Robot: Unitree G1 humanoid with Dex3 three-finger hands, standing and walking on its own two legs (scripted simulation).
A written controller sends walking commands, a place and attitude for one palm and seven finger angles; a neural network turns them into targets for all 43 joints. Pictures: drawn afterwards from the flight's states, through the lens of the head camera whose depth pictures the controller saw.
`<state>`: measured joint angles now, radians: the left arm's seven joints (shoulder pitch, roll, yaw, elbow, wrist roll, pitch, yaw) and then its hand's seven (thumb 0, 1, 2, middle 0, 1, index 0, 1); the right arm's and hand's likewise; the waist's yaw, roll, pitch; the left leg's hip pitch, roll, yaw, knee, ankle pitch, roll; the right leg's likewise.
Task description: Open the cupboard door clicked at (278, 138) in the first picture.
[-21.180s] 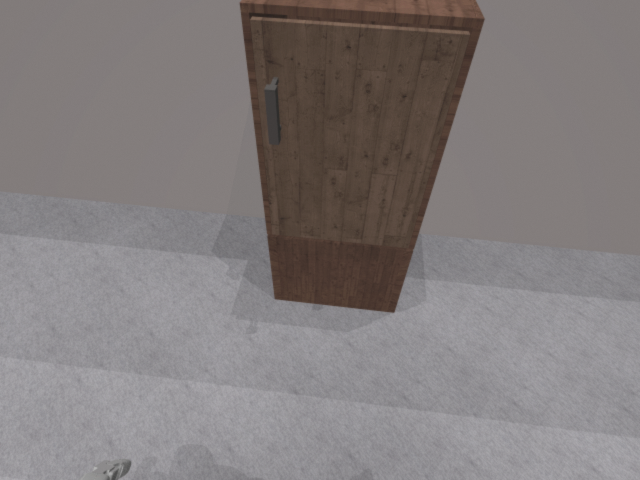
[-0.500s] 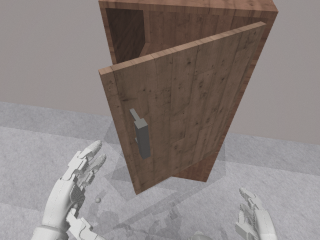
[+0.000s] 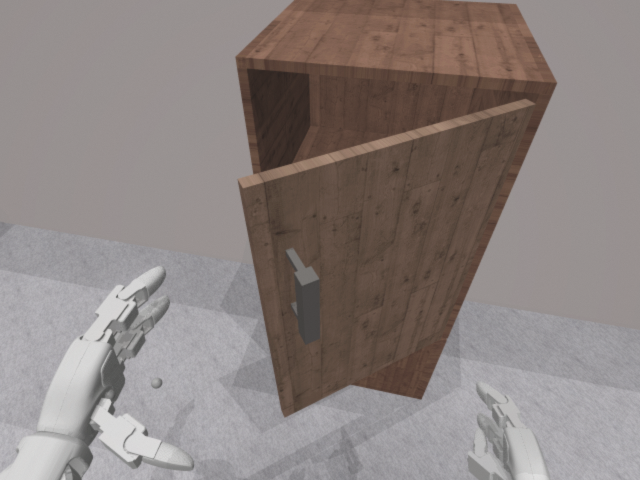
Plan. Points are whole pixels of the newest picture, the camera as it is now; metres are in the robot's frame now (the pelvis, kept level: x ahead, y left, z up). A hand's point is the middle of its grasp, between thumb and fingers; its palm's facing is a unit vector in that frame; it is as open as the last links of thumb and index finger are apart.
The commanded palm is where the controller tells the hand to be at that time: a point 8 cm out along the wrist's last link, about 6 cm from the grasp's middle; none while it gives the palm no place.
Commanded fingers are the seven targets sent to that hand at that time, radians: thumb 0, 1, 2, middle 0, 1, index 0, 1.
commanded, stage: draw the hand back to the body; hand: left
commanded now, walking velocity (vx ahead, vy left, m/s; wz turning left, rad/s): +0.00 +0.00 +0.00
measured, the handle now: (301, 296) +0.33 +0.06 +0.08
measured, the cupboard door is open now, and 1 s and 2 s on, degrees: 39 39 39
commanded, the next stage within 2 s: step back with the hand held close in 1.02 s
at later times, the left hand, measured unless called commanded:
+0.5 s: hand (83, 320) +0.21 +0.24 +0.18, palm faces +0.40 -0.82 -0.41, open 10.8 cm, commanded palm +0.15 +0.29 +0.19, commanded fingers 0.00 0.69 0.81 -0.19 -0.30 -0.19 -0.30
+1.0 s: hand (75, 319) +0.20 +0.24 +0.19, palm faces +0.45 -0.80 -0.40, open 7.4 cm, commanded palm +0.15 +0.28 +0.21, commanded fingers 0.00 0.90 0.90 -0.20 -0.30 -0.20 -0.30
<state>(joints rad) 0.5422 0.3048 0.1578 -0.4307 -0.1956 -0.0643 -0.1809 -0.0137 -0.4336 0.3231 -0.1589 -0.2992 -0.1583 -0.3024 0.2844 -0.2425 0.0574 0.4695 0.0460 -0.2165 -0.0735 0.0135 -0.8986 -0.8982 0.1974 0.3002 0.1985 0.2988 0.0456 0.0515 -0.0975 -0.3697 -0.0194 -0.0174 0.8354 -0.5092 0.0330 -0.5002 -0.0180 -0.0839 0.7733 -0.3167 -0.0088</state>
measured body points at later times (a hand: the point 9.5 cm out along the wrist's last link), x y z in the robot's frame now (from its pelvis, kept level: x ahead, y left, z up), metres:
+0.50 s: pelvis +0.02 +0.00 +0.03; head +0.01 -0.02 +0.48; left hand +0.18 +0.29 +0.20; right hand +0.21 -0.21 -0.05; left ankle -0.04 +0.10 -0.70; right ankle +0.05 -0.12 -0.70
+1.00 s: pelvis +0.01 -0.02 +0.04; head -0.01 -0.04 +0.48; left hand +0.17 +0.28 +0.21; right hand +0.20 -0.23 -0.05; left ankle -0.04 +0.10 -0.70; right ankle +0.05 -0.12 -0.70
